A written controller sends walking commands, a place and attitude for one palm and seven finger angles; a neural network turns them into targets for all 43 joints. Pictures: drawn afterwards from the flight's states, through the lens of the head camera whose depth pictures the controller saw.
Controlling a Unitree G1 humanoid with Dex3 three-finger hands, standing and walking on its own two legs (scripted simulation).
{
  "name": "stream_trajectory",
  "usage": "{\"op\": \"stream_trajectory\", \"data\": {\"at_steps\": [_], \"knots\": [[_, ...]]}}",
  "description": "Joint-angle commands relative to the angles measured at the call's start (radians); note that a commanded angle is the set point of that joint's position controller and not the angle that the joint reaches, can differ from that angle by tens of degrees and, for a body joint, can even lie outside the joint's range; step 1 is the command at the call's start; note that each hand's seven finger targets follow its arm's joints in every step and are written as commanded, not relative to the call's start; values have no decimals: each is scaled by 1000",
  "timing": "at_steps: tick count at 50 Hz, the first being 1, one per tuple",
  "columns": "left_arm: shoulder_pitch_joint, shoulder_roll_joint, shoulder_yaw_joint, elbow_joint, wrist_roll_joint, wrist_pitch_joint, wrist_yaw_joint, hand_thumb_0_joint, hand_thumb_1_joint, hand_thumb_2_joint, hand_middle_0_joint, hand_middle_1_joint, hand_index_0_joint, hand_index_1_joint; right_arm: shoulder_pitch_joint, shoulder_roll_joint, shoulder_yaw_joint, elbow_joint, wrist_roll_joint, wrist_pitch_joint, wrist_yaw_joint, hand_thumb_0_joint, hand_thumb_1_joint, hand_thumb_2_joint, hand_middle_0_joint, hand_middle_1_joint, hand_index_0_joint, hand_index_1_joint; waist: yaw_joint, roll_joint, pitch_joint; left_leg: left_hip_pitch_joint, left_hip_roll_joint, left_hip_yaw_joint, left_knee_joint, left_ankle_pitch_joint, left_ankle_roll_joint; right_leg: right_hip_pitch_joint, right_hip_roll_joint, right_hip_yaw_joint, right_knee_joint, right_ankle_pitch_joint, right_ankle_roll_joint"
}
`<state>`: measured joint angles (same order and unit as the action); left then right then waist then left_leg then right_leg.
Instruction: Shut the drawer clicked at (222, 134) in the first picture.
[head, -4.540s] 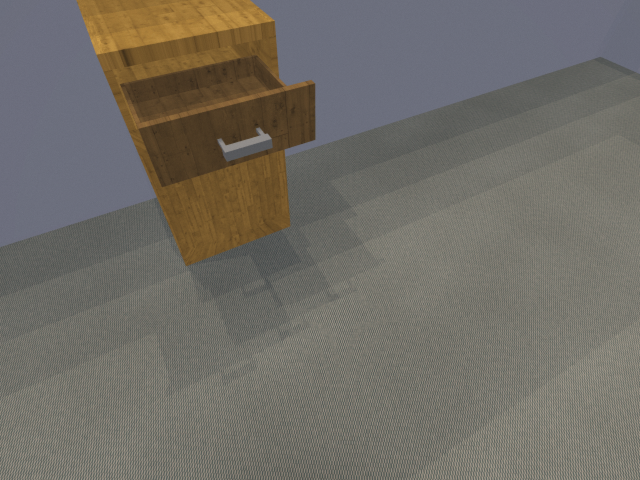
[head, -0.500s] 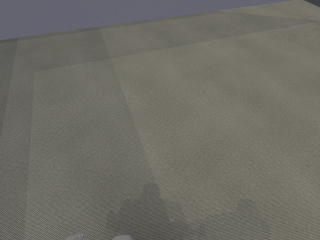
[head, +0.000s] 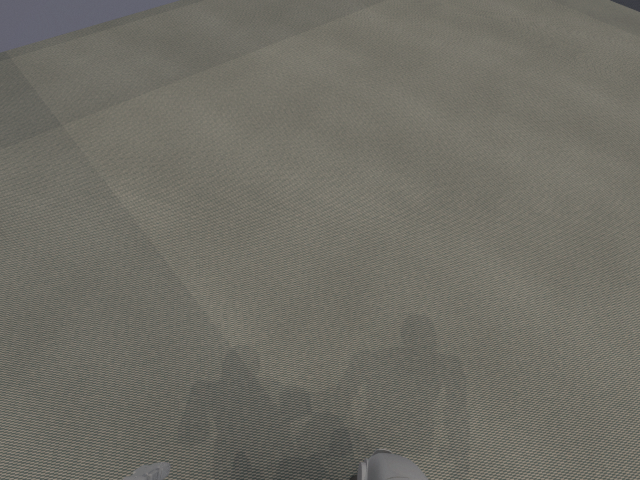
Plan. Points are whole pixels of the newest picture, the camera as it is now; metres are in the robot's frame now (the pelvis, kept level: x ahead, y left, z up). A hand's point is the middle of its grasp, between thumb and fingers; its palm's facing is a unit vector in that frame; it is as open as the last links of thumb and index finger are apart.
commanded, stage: turn to face it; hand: left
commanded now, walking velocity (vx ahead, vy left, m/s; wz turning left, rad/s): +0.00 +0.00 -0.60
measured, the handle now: out of the picture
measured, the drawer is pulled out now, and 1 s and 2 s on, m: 0.28 0.28 0.28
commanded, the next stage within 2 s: none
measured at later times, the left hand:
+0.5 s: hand out of the picture +0.14 +0.19 -0.19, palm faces +0.16 -0.97 -0.16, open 7.4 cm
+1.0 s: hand out of the picture +0.05 +0.16 -0.14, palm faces +0.44 -0.85 -0.30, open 7.4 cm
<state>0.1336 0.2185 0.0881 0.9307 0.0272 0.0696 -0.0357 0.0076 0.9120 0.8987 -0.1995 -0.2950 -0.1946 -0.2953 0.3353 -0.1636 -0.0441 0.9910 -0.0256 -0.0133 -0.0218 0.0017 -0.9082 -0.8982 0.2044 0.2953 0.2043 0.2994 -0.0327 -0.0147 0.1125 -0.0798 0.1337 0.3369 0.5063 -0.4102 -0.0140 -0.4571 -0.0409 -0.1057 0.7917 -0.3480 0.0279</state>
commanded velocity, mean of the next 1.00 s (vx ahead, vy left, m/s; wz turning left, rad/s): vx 0.00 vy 0.00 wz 0.59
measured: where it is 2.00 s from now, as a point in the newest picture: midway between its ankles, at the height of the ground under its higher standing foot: outside the picture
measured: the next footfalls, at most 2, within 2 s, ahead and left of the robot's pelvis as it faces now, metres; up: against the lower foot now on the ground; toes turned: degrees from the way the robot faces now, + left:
right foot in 0.06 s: +0.09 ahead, -0.11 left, +0.00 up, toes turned -8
left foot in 0.44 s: +0.12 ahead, +0.10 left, +0.00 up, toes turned +15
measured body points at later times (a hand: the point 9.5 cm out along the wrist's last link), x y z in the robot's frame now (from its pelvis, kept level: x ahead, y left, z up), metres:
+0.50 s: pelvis +0.06 +0.00 -0.01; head +0.08 +0.03 +0.43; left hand +0.13 +0.24 -0.17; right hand +0.12 -0.23 -0.15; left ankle +0.08 +0.09 -0.73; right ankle +0.05 -0.11 -0.71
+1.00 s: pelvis +0.05 -0.07 +0.00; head +0.08 -0.08 +0.45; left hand +0.03 +0.21 -0.12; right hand +0.23 -0.28 -0.15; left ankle +0.05 +0.07 -0.70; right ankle +0.09 -0.17 -0.73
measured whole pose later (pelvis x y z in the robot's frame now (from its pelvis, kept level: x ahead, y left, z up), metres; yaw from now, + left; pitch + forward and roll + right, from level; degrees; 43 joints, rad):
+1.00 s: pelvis +0.05 -0.07 +0.00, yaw +25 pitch +0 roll +1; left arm 0.20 0.20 0.06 0.87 0.02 0.03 0.03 0.00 0.91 0.90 -0.20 -0.30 -0.20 -0.30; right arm 0.20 -0.27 -0.11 0.91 -0.02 0.08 0.02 0.00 -0.91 -0.90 0.20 0.30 0.20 0.30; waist -0.02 0.05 0.04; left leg -0.51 -0.06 -0.07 0.86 -0.40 -0.02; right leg -0.26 -0.04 -0.07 0.58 -0.33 -0.01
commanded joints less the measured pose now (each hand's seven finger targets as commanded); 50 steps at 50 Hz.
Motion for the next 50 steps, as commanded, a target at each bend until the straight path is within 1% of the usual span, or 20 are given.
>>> {"op": "stream_trajectory", "data": {"at_steps": [1,2,3,4,8,10,16,20,21,22,23,24,27,30,39,44,45,46,47,50], "knots": [[106,84,15,-61,4,-65,8,0,900,900,-200,-300,-200,-300,19,-217,-66,-53,16,-11,-2,0,-900,-900,200,300,200,300,87,153,-198,40,208,-53,249,967,33,269,50,-39,-307,174,-50],[227,185,35,-24,11,-82,24,0,900,900,-200,-300,-200,-300,28,-175,-54,-79,29,-8,8,0,-900,-900,200,300,200,300,132,-69,-303,-262,135,-35,502,590,-20,614,-137,181,-321,572,-122],[289,269,48,3,-8,-85,39,0,900,900,-200,-300,-200,-300,7,-100,-36,-108,30,-2,1,0,-900,-900,200,300,200,300,135,-239,-359,-503,-24,-120,791,-227,-71,711,-407,473,-291,1095,-262],[285,248,44,6,-22,-79,57,0,900,900,-200,-300,-200,-300,-52,-100,-27,-111,32,8,-15,0,-900,-900,200,300,200,300,145,-122,-353,-493,-11,-296,819,-225,-44,617,-391,394,-314,1048,-301],[16,107,-14,-35,-6,-84,72,0,900,900,-200,-300,-200,-300,26,-67,-16,-9,10,38,-9,0,-900,-900,200,300,200,300,-4,-46,-146,-377,-3,-337,701,-16,-38,234,-247,164,-433,604,-205],[-31,94,-28,-42,-4,-89,69,0,900,900,-200,-300,-200,-300,80,-49,-7,19,12,50,-4,0,-900,-900,200,300,200,300,-31,-99,-123,-292,-16,-307,554,11,-41,146,-218,65,-460,486,-183],[28,128,-4,-22,-1,-73,71,0,900,900,-200,-300,-200,-300,-51,-59,-14,-32,15,42,15,0,-900,-900,200,300,200,300,39,-120,-75,-332,-39,-239,347,-10,-44,245,-284,71,-429,458,-199],[30,131,9,-30,-8,-61,73,0,900,900,-200,-300,-200,-300,-27,-68,-27,-45,10,40,24,0,-900,-900,200,300,200,300,18,-96,-89,-205,-48,-201,132,144,-33,205,-283,5,-314,363,-128],[38,112,9,-40,-12,-55,71,0,900,900,-200,-300,-200,-300,13,-95,-35,-45,7,35,26,0,-900,-900,200,300,200,300,-2,8,-112,-124,-23,-249,24,270,-10,152,-248,-28,-212,271,-82],[62,60,7,-61,-19,-47,67,0,900,900,-200,-300,-200,-300,53,-178,-53,-54,0,25,25,0,-900,-900,200,300,200,300,-13,258,-129,-72,158,-546,-87,525,85,17,-121,-83,-18,-6,-2],[11,33,-7,-105,-16,-45,66,0,900,900,-200,-300,-200,-300,88,-235,-64,-61,-4,24,18,0,-900,-900,200,300,200,300,-38,365,-109,-83,311,-746,-202,646,201,-80,-40,-39,226,-316,34],[-11,42,0,-103,-5,-39,70,0,900,900,-200,-300,-200,-300,97,-233,-67,-44,-4,19,4,0,-900,-900,200,300,200,300,-45,299,-157,-76,289,-765,-213,558,209,-116,-41,71,359,-274,21],[10,52,14,-70,-6,-46,55,0,900,900,-200,-300,-200,-300,-41,-182,-50,-92,0,7,-2,0,-900,-900,200,300,200,300,11,145,-158,-89,162,-598,-196,463,159,-141,-61,119,421,-54,31],[50,59,17,-52,-10,-40,52,0,900,900,-200,-300,-200,-300,-72,-192,-52,-108,6,3,-1,0,-900,-900,200,300,200,300,19,124,-189,-80,121,-545,-207,440,157,-94,-57,114,351,-17,47],[21,68,10,-91,-16,-38,55,0,900,900,-200,-300,-200,-300,-83,-251,-82,-118,2,29,15,0,-900,-900,200,300,200,300,-13,177,-178,-85,95,-655,-192,324,184,-17,-8,98,81,-97,52],[160,91,12,-76,-23,-46,61,0,900,900,-200,-300,-200,-300,-173,-261,-93,-162,3,46,24,0,-900,-900,200,300,200,300,49,177,-194,-271,22,-686,-143,236,132,272,35,72,-254,9,21],[216,123,22,-69,-18,-52,66,0,900,900,-200,-300,-200,-300,-196,-234,-91,-177,9,51,27,0,-900,-900,200,300,200,300,80,112,-180,-401,-38,-647,-72,130,81,406,-12,102,-416,48,0],[233,222,40,-81,3,-60,74,0,900,900,-200,-300,-200,-300,-188,-158,-82,-199,17,56,32,0,-900,-900,200,300,200,300,90,-169,-149,-595,-171,-479,193,-48,-3,467,-279,392,-594,-154,-90],[159,272,33,-116,0,-54,75,0,900,900,-200,-300,-200,-300,-210,-164,-80,-222,5,53,34,0,-900,-900,200,300,200,300,83,-275,-99,-612,-194,-388,449,-137,-30,293,-463,527,-647,-187,-172],[6,172,8,-146,-4,-72,73,0,900,900,-200,-300,-200,-300,-192,-185,-85,-174,-2,71,49,0,-900,-900,200,300,200,300,3,-148,-4,-547,-113,-390,715,3,-29,140,-315,283,-556,57,-138]]}}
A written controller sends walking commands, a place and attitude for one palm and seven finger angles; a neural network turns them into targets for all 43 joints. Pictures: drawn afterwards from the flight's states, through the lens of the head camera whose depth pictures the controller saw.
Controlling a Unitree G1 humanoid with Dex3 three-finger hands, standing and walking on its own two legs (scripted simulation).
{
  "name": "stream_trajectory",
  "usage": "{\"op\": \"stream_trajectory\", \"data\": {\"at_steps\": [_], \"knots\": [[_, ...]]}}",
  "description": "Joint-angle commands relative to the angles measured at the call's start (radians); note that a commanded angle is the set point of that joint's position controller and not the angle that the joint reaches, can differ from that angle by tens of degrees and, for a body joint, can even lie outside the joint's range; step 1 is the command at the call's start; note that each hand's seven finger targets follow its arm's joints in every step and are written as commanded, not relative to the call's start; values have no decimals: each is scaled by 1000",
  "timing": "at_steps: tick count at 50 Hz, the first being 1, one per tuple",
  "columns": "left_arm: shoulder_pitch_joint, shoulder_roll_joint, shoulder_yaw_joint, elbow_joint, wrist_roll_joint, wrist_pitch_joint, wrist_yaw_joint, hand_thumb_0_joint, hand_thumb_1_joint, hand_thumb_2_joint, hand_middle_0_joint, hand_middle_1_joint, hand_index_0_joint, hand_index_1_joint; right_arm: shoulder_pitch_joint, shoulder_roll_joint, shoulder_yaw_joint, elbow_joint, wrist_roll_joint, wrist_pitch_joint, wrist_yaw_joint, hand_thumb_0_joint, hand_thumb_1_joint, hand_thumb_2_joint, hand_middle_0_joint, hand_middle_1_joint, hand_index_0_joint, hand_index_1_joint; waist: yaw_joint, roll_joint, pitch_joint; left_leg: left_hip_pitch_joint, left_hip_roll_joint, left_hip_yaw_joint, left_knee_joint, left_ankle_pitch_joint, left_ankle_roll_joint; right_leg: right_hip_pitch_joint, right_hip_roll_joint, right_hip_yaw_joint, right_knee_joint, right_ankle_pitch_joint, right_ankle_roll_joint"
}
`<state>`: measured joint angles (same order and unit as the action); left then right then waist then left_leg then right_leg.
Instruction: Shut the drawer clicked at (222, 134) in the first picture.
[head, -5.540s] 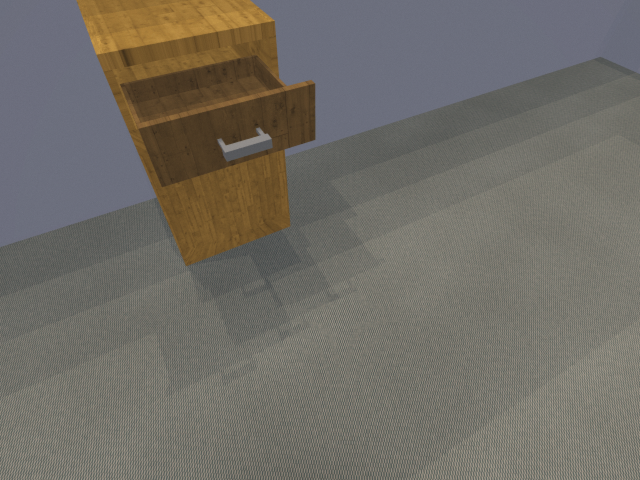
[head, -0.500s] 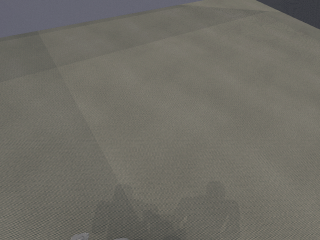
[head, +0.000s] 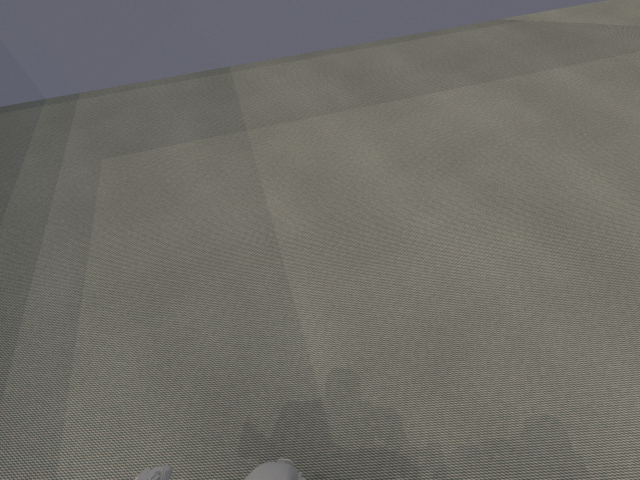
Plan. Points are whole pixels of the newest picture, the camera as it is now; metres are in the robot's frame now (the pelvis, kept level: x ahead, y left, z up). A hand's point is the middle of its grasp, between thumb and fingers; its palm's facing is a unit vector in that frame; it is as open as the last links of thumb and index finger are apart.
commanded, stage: turn to face it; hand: left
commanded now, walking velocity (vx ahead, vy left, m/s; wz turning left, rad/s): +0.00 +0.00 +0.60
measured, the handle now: out of the picture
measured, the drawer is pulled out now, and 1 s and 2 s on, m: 0.28 0.28 0.28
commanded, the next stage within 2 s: none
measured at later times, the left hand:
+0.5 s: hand out of the picture -0.06 +0.25 -0.17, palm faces +0.38 -0.88 -0.28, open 7.4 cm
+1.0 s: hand out of the picture -0.03 +0.19 -0.13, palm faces +0.57 -0.77 -0.28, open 7.4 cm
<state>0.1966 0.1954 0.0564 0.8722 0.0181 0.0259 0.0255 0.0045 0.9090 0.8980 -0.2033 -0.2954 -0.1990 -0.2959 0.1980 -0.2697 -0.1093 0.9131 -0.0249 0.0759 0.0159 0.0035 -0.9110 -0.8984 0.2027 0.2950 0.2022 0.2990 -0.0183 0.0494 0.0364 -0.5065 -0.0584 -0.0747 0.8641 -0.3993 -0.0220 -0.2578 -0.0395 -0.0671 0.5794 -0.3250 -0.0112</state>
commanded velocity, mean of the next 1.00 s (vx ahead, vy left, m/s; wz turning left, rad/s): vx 0.00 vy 0.00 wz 0.60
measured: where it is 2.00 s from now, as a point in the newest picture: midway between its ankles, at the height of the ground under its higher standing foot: outside the picture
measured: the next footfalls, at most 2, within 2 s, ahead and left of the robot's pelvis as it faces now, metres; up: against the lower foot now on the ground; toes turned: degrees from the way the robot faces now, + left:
left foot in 0.38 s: -0.02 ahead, +0.13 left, +0.00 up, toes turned +21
right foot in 0.78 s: +0.08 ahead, -0.09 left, +0.00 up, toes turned +26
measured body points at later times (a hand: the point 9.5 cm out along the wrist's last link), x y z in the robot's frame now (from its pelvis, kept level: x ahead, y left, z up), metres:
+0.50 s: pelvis -0.02 +0.02 +0.00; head +0.01 +0.05 +0.44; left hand -0.08 +0.29 -0.15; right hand +0.19 -0.18 -0.12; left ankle -0.06 +0.12 -0.73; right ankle -0.01 -0.12 -0.67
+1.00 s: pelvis +0.00 -0.03 +0.01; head +0.04 -0.03 +0.46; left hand -0.06 +0.23 -0.11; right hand +0.20 -0.21 -0.15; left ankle -0.11 +0.08 -0.64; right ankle +0.05 -0.11 -0.73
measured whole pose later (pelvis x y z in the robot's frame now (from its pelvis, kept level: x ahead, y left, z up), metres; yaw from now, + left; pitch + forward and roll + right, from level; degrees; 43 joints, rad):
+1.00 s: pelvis +0.00 -0.03 +0.01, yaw +37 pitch -1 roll +2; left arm 0.19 0.18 0.03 0.85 0.02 0.01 0.02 0.00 0.90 0.90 -0.21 -0.30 -0.20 -0.30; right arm 0.20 -0.27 -0.10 0.94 -0.02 0.08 0.03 0.00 -0.91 -0.90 0.20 0.29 0.20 0.30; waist -0.04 0.02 0.08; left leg -0.49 0.01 0.00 1.14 -0.40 -0.07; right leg -0.20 -0.10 -0.17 0.52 -0.30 -0.02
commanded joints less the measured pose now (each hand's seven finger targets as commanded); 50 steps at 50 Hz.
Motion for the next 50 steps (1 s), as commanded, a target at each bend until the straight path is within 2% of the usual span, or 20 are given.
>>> {"op": "stream_trajectory", "data": {"at_steps": [1,4,11,15,17,18,19,20,22,24,28,33,35,37,38,39,40,41,44,50], "knots": [[-64,175,32,-88,7,-33,9,0,900,900,-200,-300,-200,-300,-32,-72,-15,-83,-2,-18,16,0,-900,-900,200,300,200,300,-21,-205,64,-111,83,47,371,32,-35,-28,-278,159,-302,148,-89],[22,176,30,-68,8,-39,10,0,900,900,-200,-300,-200,-300,-63,-51,-4,-84,4,-18,19,0,-900,-900,200,300,200,300,18,-208,18,-97,86,89,293,29,-58,97,-273,79,-253,352,-91],[127,233,41,-24,13,-30,6,0,900,900,-200,-300,-200,-300,-183,-41,20,-112,13,-22,17,0,-900,-900,200,300,200,300,79,-242,-43,-4,87,153,21,-50,-55,227,-326,33,-190,564,-121],[100,251,55,-16,13,-21,5,0,900,900,-200,-300,-200,-300,-142,-46,25,-110,17,-36,13,0,-900,-900,200,300,200,300,64,-272,-89,128,83,191,-186,-24,-30,218,-347,-12,-119,573,-101],[90,245,58,-14,1,-15,-1,0,900,900,-200,-300,-200,-300,-76,-73,19,-95,12,-46,10,0,-900,-900,200,300,200,300,24,-220,-121,297,79,201,-408,167,-11,146,-312,-87,4,518,-32],[92,217,55,-22,-5,-12,-6,0,900,900,-200,-300,-200,-300,-21,-144,1,-85,8,-56,9,0,-900,-900,200,300,200,300,-8,-51,-169,503,178,67,-489,367,35,-27,-261,-118,194,373,25],[60,148,39,-76,-10,-12,-15,0,900,900,-200,-300,-200,-300,56,-259,-29,-77,5,-61,1,0,-900,-900,200,300,200,300,-57,260,-167,642,458,-274,-479,795,182,-341,-121,-132,415,-269,107],[-16,159,31,-106,3,1,-9,0,900,900,-200,-300,-200,-300,116,-273,-31,-47,13,-54,-6,0,-900,-900,200,300,200,300,-80,180,-154,592,505,-267,-460,887,257,-386,-108,-24,532,-335,101],[-45,152,42,-81,-3,6,-5,0,900,900,-200,-300,-200,-300,37,-208,-16,-55,8,-58,-25,0,-900,-900,200,300,200,300,-48,218,-102,465,392,-199,-467,766,221,-376,-104,51,609,-215,102],[-1,155,46,-50,-2,6,-16,0,900,900,-200,-300,-200,-300,-66,-164,2,-90,6,-64,-24,0,-900,-900,200,300,200,300,6,115,-64,370,307,-123,-495,630,174,-315,-92,52,592,-101,107],[1,152,43,-50,-3,11,-15,0,900,900,-200,-300,-200,-300,-53,-163,1,-91,7,-64,-21,0,-900,-900,200,300,200,300,6,68,-59,346,283,-151,-527,512,182,-266,-66,57,476,-74,111],[-45,133,34,-91,-8,3,-10,0,900,900,-200,-300,-200,-300,-27,-173,-10,-81,1,-56,-18,0,-900,-900,200,300,200,300,-11,102,-77,348,271,-231,-488,516,196,-189,-19,55,263,-114,102],[-20,125,31,-93,-13,-5,-8,0,900,900,-200,-300,-200,-300,-39,-177,-14,-89,0,-53,-18,0,-900,-900,200,300,200,300,1,113,-96,317,254,-255,-450,576,186,-100,12,40,147,-102,93],[49,138,36,-78,-16,-17,-4,0,900,900,-200,-300,-200,-300,-64,-167,-16,-97,8,-51,-17,0,-900,-900,200,300,200,300,40,94,-116,234,214,-252,-374,547,145,62,20,30,-59,50,87],[91,181,43,-71,-10,-28,0,0,900,900,-200,-300,-200,-300,-63,-136,-13,-101,15,-52,-13,0,-900,-900,200,300,200,300,63,11,-124,133,158,-220,-292,420,93,198,-44,86,-205,141,72],[119,280,65,-69,8,-38,11,0,900,900,-200,-300,-200,-300,-33,-57,-1,-122,23,-55,-8,0,-900,-900,200,300,200,300,69,-298,-146,-69,13,-30,-67,50,6,342,-327,356,-288,249,-20],[113,314,62,-84,5,-30,9,0,900,900,-200,-300,-200,-300,-39,-76,-7,-137,13,-51,-9,0,-900,-900,200,300,200,300,71,-316,-134,-94,4,15,148,-220,-15,234,-480,426,-287,306,-132],[75,270,58,-89,1,-34,14,0,900,900,-200,-300,-200,-300,-61,-91,-13,-123,5,-37,-7,0,-900,-900,200,300,200,300,64,-323,-93,-87,42,-32,278,-192,-10,132,-437,400,-302,255,-141],[-58,184,29,-115,3,-35,11,0,900,900,-200,-300,-200,-300,-25,-72,-8,-68,3,-23,14,0,-900,-900,200,300,200,300,-6,-184,11,-84,87,31,394,0,-38,61,-301,148,-265,293,-101],[52,212,33,-68,8,-34,9,0,900,900,-200,-300,-200,-300,-92,-51,7,-75,9,-14,19,0,-900,-900,200,300,200,300,45,-219,-20,-46,94,112,202,-16,-63,174,-307,27,-236,445,-109]]}}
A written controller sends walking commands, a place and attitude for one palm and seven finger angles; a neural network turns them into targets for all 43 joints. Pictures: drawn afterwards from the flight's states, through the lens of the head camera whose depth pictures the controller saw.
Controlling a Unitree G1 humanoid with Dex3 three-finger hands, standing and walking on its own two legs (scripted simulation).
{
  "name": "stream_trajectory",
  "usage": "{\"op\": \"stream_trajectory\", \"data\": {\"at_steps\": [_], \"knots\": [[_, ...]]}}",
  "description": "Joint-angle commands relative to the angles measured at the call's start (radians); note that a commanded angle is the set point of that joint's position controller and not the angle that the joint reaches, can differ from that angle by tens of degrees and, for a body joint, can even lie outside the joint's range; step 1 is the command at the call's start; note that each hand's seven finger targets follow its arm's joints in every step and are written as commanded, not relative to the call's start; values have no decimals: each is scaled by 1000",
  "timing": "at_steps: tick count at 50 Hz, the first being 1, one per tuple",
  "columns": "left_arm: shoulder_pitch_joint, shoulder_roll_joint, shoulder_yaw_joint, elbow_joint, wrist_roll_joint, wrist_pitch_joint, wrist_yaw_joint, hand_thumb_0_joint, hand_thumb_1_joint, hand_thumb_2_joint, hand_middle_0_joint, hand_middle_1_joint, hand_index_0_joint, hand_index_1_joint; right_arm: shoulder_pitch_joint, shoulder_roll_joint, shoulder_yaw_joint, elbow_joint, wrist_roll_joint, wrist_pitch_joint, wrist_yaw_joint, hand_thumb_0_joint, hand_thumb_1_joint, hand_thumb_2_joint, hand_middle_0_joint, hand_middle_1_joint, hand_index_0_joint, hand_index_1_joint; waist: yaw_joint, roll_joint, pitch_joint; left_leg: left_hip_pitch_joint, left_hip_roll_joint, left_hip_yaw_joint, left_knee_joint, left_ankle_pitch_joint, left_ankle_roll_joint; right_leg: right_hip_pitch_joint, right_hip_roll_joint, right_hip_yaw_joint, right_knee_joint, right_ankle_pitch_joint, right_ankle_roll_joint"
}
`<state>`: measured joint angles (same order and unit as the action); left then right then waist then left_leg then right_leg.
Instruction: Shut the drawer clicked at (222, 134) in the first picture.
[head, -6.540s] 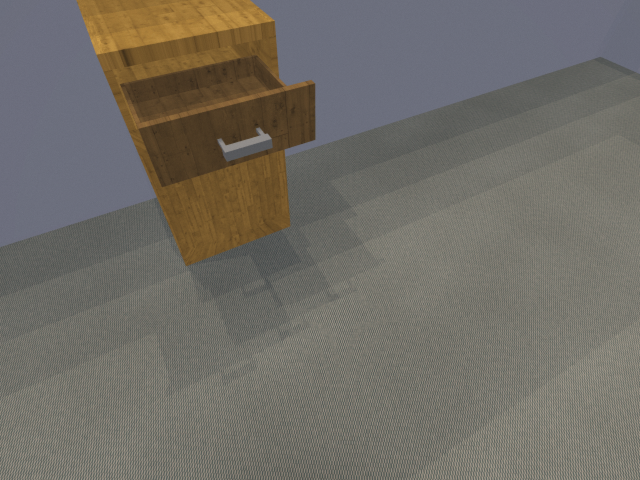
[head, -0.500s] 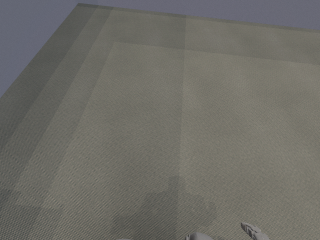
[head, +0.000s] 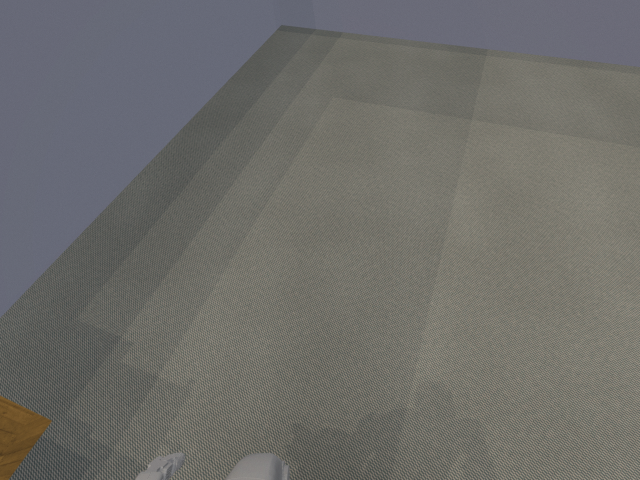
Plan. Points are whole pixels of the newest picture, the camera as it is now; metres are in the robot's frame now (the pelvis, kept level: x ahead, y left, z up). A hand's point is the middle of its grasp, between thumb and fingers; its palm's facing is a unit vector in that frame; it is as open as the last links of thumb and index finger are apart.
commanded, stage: turn to face it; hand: left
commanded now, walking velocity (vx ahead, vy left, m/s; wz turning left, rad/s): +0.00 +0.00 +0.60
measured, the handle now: out of the picture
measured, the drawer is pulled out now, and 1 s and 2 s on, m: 0.28 0.28 0.28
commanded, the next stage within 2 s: take the last steps up to it in 1.90 s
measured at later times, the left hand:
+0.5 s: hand out of the picture +0.02 +0.29 -0.17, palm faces +0.33 -0.91 -0.26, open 7.4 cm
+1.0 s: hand out of the picture +0.00 +0.21 -0.14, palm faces +0.56 -0.77 -0.30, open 7.4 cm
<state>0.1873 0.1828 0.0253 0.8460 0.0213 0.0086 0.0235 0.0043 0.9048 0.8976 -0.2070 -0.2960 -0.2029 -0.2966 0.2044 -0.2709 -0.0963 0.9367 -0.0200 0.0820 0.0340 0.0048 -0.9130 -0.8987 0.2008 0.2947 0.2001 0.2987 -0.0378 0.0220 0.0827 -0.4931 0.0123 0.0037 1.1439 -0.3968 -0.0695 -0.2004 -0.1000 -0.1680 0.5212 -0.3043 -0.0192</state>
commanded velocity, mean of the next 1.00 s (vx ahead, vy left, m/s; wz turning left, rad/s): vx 0.00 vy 0.00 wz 0.60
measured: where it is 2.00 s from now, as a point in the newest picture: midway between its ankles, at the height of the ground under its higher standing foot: outside the picture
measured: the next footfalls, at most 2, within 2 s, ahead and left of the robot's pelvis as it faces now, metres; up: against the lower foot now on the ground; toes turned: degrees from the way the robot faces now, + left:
left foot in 0.22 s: +0.02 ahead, +0.14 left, +0.00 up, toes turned +14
right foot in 0.76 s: +0.10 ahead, -0.07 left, +0.00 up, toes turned +25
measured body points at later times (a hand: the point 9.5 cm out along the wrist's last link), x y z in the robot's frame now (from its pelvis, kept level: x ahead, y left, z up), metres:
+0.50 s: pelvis +0.00 +0.05 +0.00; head +0.03 +0.09 +0.45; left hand +0.00 +0.34 -0.15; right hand +0.17 -0.17 -0.12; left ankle -0.02 +0.13 -0.74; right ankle +0.04 -0.12 -0.66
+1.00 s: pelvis +0.03 -0.01 +0.00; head +0.07 -0.03 +0.45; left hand -0.03 +0.25 -0.11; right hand +0.22 -0.21 -0.16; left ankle -0.08 +0.11 -0.65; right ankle +0.07 -0.08 -0.74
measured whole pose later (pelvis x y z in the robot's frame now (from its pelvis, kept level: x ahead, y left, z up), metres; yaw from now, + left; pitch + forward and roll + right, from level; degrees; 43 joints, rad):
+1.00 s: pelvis +0.03 -0.01 +0.00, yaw +36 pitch -1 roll +3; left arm 0.19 0.19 0.03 0.86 0.02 0.01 0.03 0.01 0.90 0.90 -0.21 -0.30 -0.20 -0.30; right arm 0.22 -0.27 -0.10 0.95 -0.02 0.09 0.03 0.00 -0.91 -0.90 0.20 0.29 0.20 0.30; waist -0.04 0.03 0.08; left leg -0.49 0.02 -0.02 1.14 -0.38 -0.08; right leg -0.18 -0.09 -0.17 0.51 -0.30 -0.04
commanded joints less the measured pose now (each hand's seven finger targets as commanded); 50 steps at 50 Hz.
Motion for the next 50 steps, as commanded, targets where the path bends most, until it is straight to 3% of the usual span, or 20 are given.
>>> {"op": "stream_trajectory", "data": {"at_steps": [1,7,9,10,11,12,13,16,18,27,31,33,35,36,37,38,40,42,43,50], "knots": [[69,230,66,-37,6,-15,11,0,900,900,-200,-300,-200,-300,-107,-46,-3,-100,4,-22,1,0,-900,-900,200,300,200,300,68,-194,-73,-55,24,43,-114,-22,-15,134,-250,118,-170,443,-104],[84,267,83,-14,9,-3,7,0,900,900,-200,-300,-200,-300,-132,-44,14,-118,12,-40,-1,0,-900,-900,200,300,200,300,82,-235,-116,95,19,103,-391,-37,15,133,-293,71,-88,510,-101],[71,266,87,-6,3,3,3,0,900,900,-200,-300,-200,-300,-77,-60,10,-110,9,-49,-4,0,-900,-900,200,300,200,300,48,-196,-139,221,8,124,-587,98,28,91,-272,15,12,468,-47],[66,257,87,-10,-6,9,-1,0,900,900,-200,-300,-200,-300,-14,-99,-1,-96,5,-56,-4,0,-900,-900,200,300,200,300,9,-112,-171,371,25,89,-714,241,47,-3,-244,-18,147,389,1],[72,200,83,-42,-13,14,-10,0,900,900,-200,-300,-200,-300,57,-219,-31,-92,-3,-67,-10,0,-900,-900,200,300,200,300,-30,183,-217,553,256,-238,-760,535,157,-262,-112,-57,387,5,85],[14,159,60,-88,-6,16,-9,0,900,900,-200,-300,-200,-300,119,-290,-45,-75,7,-62,-17,0,-900,-900,200,300,200,300,-58,300,-211,565,425,-404,-771,829,280,-415,-39,25,556,-405,114],[-36,171,60,-87,-1,30,3,0,900,900,-200,-300,-200,-300,143,-267,-41,-58,8,-65,-31,0,-900,-900,200,300,200,300,-68,254,-222,536,405,-397,-759,797,288,-430,-46,131,639,-356,106],[-21,172,73,-35,-4,24,-11,0,900,900,-200,-300,-200,-300,-18,-173,-10,-101,3,-70,-44,0,-900,-900,200,300,200,300,10,137,-113,385,246,-240,-776,660,223,-397,-39,157,688,-129,115],[23,176,74,-13,-4,25,-16,0,900,900,-200,-300,-200,-300,-50,-163,-3,-114,6,-76,-42,0,-900,-900,200,300,200,300,35,124,-122,367,203,-188,-794,631,204,-354,-29,153,657,-70,121],[-74,164,67,-63,-9,23,-6,0,900,900,-200,-300,-200,-300,24,-163,-18,-93,2,-69,-40,0,-900,-900,200,300,200,300,-1,119,-112,389,195,-342,-803,533,246,-340,20,179,456,-102,129],[-92,147,59,-83,-15,15,-1,0,900,900,-200,-300,-200,-300,33,-164,-26,-91,-3,-64,-42,0,-900,-900,200,300,200,300,-7,136,-145,387,183,-402,-751,619,252,-258,60,179,299,-144,112],[-64,149,56,-84,-19,9,1,0,900,900,-200,-300,-200,-300,17,-165,-29,-94,-3,-61,-42,0,-900,-900,200,300,200,300,7,150,-156,350,167,-423,-714,691,241,-171,87,170,191,-122,102],[4,159,61,-69,-23,1,5,0,900,900,-200,-300,-200,-300,-12,-155,-29,-104,2,-58,-40,0,-900,-900,200,300,200,300,43,117,-167,252,130,-421,-673,619,204,-15,94,162,20,5,91],[48,182,67,-59,-20,-7,9,0,900,900,-200,-300,-200,-300,-22,-135,-27,-109,9,-58,-38,0,-900,-900,200,300,200,300,68,71,-177,156,88,-397,-619,490,160,117,52,190,-124,100,82],[80,261,83,-57,-6,-16,18,0,900,900,-200,-300,-200,-300,2,-70,-18,-123,20,-61,-31,0,-900,-900,200,300,200,300,77,-161,-200,-37,-19,-257,-447,179,86,285,-169,398,-227,138,16],[73,322,90,-69,3,-15,19,0,900,900,-200,-300,-200,-300,14,-57,-18,-145,14,-59,-31,0,-900,-900,200,300,200,300,73,-290,-182,-126,-114,-87,-215,-196,22,233,-414,579,-250,261,-117],[0,253,79,-82,-7,-12,20,0,900,900,-200,-300,-200,-300,-15,-93,-30,-113,0,-37,-26,0,-900,-900,200,300,200,300,47,-204,-86,-83,-33,-114,35,-135,30,29,-333,477,-256,185,-150],[-75,192,58,-92,-6,-16,14,0,900,900,-200,-300,-200,-300,14,-74,-24,-80,-3,-27,-10,0,-900,-900,200,300,200,300,6,-149,-32,-87,-3,-72,113,-4,12,-10,-232,286,-226,218,-111],[-70,179,56,-90,-4,-19,15,0,900,900,-200,-300,-200,-300,17,-65,-22,-75,-1,-25,-5,0,-900,-900,200,300,200,300,4,-154,-30,-79,2,-57,104,18,6,-8,-216,241,-217,268,-99],[72,223,67,-30,4,-18,12,0,900,900,-200,-300,-200,-300,-92,-50,-3,-92,3,-18,-2,0,-900,-900,200,300,200,300,69,-182,-64,-63,22,17,-96,-22,-20,135,-246,143,-179,443,-113]]}}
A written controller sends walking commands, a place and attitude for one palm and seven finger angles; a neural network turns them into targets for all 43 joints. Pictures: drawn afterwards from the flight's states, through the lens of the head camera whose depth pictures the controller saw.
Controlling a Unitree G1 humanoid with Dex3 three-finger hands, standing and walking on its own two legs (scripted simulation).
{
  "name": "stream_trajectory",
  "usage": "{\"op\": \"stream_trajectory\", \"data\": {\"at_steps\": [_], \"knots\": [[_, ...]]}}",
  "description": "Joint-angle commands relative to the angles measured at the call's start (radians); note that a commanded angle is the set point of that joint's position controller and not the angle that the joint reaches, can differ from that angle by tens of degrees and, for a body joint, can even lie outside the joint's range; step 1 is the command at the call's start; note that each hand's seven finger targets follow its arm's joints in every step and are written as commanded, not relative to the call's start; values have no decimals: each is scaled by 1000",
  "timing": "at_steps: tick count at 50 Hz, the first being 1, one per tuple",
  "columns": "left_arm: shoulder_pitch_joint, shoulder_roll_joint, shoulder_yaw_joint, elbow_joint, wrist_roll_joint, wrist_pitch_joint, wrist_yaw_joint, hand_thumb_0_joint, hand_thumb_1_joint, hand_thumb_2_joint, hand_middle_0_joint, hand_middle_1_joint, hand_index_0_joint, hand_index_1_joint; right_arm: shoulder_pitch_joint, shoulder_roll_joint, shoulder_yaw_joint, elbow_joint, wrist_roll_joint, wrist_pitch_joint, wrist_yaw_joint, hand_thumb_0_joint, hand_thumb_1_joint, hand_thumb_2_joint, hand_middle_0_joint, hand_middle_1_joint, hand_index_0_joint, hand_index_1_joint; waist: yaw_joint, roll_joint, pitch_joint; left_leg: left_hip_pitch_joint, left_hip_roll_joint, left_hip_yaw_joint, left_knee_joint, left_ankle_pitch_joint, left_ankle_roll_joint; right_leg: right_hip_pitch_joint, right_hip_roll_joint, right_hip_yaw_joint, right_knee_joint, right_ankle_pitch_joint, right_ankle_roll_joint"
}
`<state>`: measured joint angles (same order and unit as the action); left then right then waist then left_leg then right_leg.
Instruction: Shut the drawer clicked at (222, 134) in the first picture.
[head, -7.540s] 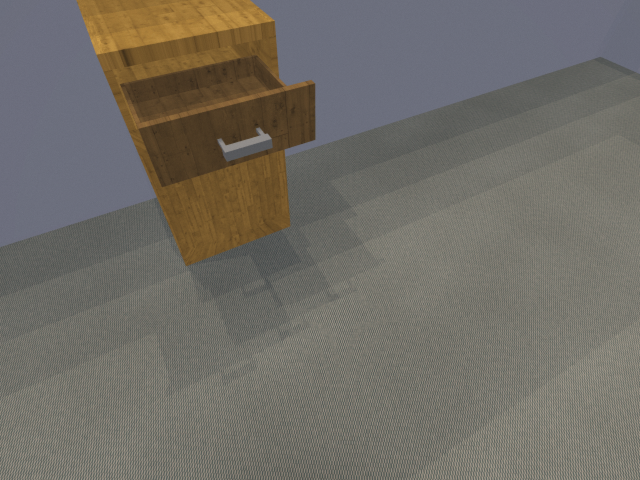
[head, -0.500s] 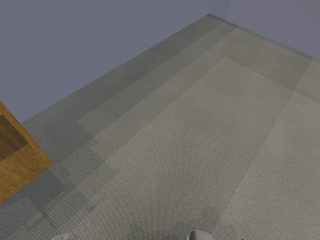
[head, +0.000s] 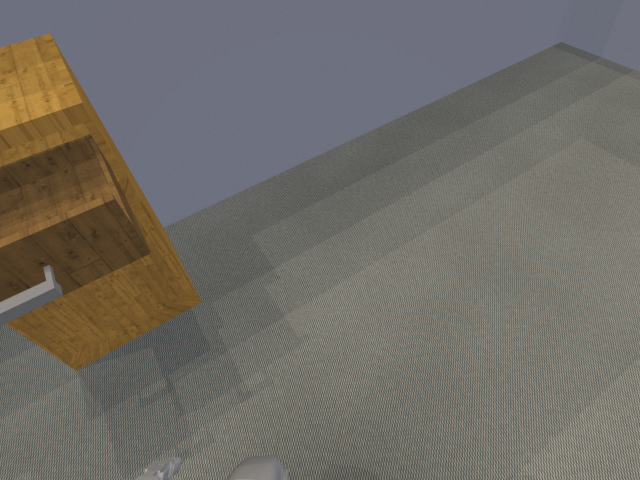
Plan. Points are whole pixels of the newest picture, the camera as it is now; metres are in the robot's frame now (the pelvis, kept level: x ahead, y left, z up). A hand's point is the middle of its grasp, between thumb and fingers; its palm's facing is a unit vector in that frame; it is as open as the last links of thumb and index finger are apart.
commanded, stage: turn to face it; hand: left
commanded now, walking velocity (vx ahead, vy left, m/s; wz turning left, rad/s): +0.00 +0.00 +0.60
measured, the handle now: (21, 293) +0.41 +0.54 -0.07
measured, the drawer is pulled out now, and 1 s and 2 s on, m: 0.28 0.28 0.28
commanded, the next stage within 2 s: take the last steps up to it in 0.90 s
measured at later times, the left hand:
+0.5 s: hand out of the picture -0.01 +0.27 -0.16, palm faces +0.35 -0.89 -0.28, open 7.4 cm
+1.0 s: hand out of the picture -0.08 +0.18 -0.16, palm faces +0.55 -0.79 -0.26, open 7.4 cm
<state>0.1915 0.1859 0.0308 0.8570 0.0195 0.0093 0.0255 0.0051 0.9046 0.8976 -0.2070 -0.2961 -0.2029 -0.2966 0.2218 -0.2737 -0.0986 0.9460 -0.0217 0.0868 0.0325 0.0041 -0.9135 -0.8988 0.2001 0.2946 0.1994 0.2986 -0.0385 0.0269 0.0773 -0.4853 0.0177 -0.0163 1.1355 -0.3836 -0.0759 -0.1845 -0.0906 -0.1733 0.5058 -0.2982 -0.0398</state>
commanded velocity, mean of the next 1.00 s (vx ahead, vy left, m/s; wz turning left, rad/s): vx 0.01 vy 0.00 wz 0.45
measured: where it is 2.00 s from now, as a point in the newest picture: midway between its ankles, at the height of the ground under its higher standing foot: outside the picture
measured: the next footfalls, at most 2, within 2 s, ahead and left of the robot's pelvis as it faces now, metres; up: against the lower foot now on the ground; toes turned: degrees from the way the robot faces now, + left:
left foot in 0.24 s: +0.01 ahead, +0.16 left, +0.00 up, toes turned +15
right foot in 0.66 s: +0.09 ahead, -0.08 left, +0.00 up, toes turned +20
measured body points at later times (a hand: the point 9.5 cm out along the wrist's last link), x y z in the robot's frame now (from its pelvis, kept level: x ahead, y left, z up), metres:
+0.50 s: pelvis -0.01 +0.03 +0.00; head +0.01 +0.05 +0.44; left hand -0.03 +0.32 -0.14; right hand +0.18 -0.17 -0.13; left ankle -0.02 +0.14 -0.74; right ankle +0.03 -0.11 -0.68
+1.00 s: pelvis -0.02 -0.01 +0.00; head +0.01 -0.01 +0.45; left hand -0.11 +0.22 -0.14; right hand +0.17 -0.20 -0.15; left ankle -0.11 +0.10 -0.70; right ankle +0.05 -0.09 -0.74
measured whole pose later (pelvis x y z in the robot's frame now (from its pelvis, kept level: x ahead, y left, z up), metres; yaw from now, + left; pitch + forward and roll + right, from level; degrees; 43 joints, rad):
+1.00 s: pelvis -0.02 -0.01 +0.00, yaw +32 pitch -2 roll +2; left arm 0.26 0.19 0.04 0.92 0.03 0.01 0.02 0.00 0.90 0.90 -0.21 -0.30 -0.20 -0.30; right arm 0.20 -0.24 -0.07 0.99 -0.01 0.08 0.02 0.00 -0.91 -0.90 0.20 0.29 0.20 0.30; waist 0.01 0.00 0.07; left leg -0.34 0.01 0.00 0.86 -0.45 -0.05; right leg -0.22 -0.10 -0.18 0.50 -0.25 -0.02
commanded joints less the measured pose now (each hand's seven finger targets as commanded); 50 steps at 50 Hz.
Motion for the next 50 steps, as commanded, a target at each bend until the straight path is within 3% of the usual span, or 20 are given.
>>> {"op": "stream_trajectory", "data": {"at_steps": [1,7,10,11,12,13,14,17,19,26,30,31,32,33,34,35,37,39,48,50], "knots": [[76,228,64,-36,6,-17,9,0,900,900,-200,-300,-200,-300,-126,-44,2,-101,6,-24,-1,0,-900,-900,200,300,200,300,74,-193,-61,-54,19,48,-121,-41,-12,119,-264,136,-158,449,-95],[97,260,78,-11,11,-5,5,0,900,900,-200,-300,-200,-300,-155,-37,20,-120,14,-44,-3,0,-900,-900,200,300,200,300,89,-242,-118,82,9,110,-388,-65,21,144,-296,88,-74,544,-92],[81,260,84,1,-1,5,-1,0,900,900,-200,-300,-200,-300,-71,-72,13,-107,8,-57,-6,0,-900,-900,200,300,200,300,31,-172,-147,298,5,130,-678,156,45,41,-273,-2,89,447,-6],[93,227,81,-16,-7,11,-7,0,900,900,-200,-300,-200,-300,-7,-156,-8,-100,2,-67,-10,0,-900,-900,200,300,200,300,-5,22,-197,488,126,-49,-757,339,107,-146,-202,-34,292,252,57],[59,158,60,-64,-11,13,-15,0,900,900,-200,-300,-200,-300,51,-271,-36,-95,2,-68,-16,0,-900,-900,200,300,200,300,-39,316,-183,575,386,-373,-782,722,247,-420,-64,-26,508,-367,133],[-19,177,49,-100,1,22,-8,0,900,900,-200,-300,-200,-300,115,-281,-34,-72,10,-63,-23,0,-900,-900,200,300,200,300,-63,181,-176,539,430,-378,-751,792,310,-446,-55,82,613,-379,124],[-30,151,55,-82,-1,24,0,0,900,900,-200,-300,-200,-300,101,-256,-28,-65,7,-69,-36,0,-900,-900,200,300,200,300,-52,251,-199,533,373,-359,-737,793,298,-463,-53,135,654,-341,126],[12,175,64,-36,-5,24,-14,0,900,900,-200,-300,-200,-300,-81,-170,0,-120,3,-70,-40,0,-900,-900,200,300,200,300,26,137,-97,348,223,-203,-773,588,233,-376,-40,151,662,-140,129],[34,174,63,-26,-4,25,-17,0,900,900,-200,-300,-200,-300,-96,-166,2,-128,5,-73,-36,0,-900,-900,200,300,200,300,36,115,-100,307,193,-185,-798,512,224,-329,-27,151,615,-105,132],[-21,152,54,-68,-8,22,-9,0,900,900,-200,-300,-200,-300,-53,-169,-12,-116,-1,-61,-33,0,-900,-900,200,300,200,300,10,136,-99,304,185,-299,-787,418,250,-260,26,151,368,-145,128],[58,146,52,-58,-15,6,-4,0,900,900,-200,-300,-200,-300,-81,-159,-15,-128,0,-55,-33,0,-900,-900,200,300,200,300,50,126,-126,215,143,-331,-700,472,219,-56,76,131,94,-41,110],[106,159,58,-47,-15,-3,0,0,900,900,-200,-300,-200,-300,-89,-140,-14,-134,7,-55,-32,0,-900,-900,200,300,200,300,76,93,-146,149,110,-315,-636,414,185,62,56,144,-58,56,105],[140,227,72,-43,-1,-16,7,0,900,900,-200,-300,-200,-300,-70,-78,-6,-140,17,-57,-28,0,-900,-900,200,300,200,300,89,-97,-165,1,13,-218,-471,202,115,202,-113,312,-198,64,62],[131,316,85,-52,10,-19,11,0,900,900,-200,-300,-200,-300,-63,-28,3,-165,16,-56,-24,0,-900,-900,200,300,200,300,90,-334,-133,-131,-119,-48,-231,-181,42,187,-377,555,-250,190,-60],[115,294,85,-59,1,-17,14,0,900,900,-200,-300,-200,-300,-75,-83,-14,-156,3,-44,-27,0,-900,-900,200,300,200,300,91,-296,-125,-88,-56,-111,-65,-199,54,49,-394,527,-255,163,-112],[53,260,78,-67,0,-13,14,0,900,900,-200,-300,-200,-300,-82,-78,-18,-138,3,-35,-23,0,-900,-900,200,300,200,300,64,-245,-74,-79,-44,-103,42,-145,55,-29,-341,490,-259,99,-116],[-35,199,57,-81,1,-16,10,0,900,900,-200,-300,-200,-300,-37,-66,-15,-90,-2,-27,-10,0,-900,-900,200,300,200,300,18,-177,-20,-62,-16,-65,122,-13,41,-92,-241,316,-240,76,-84],[-30,180,53,-75,4,-20,12,0,900,900,-200,-300,-200,-300,-9,-46,-7,-68,-1,-26,-6,0,-900,-900,200,300,200,300,18,-193,-30,-37,-11,-33,86,27,29,-72,-208,239,-233,123,-67],[128,232,69,32,14,-14,8,0,900,900,-200,-300,-200,-300,-112,-3,24,-56,15,-39,-19,0,-900,-900,200,300,200,300,101,-217,-73,80,-11,55,-324,-106,27,84,-254,212,-179,371,-121],[120,235,70,48,13,-12,9,0,900,900,-200,-300,-200,-300,-74,4,32,-42,18,-48,-26,0,-900,-900,200,300,200,300,83,-208,-108,147,-19,65,-426,-86,37,88,-254,209,-146,419,-119]]}}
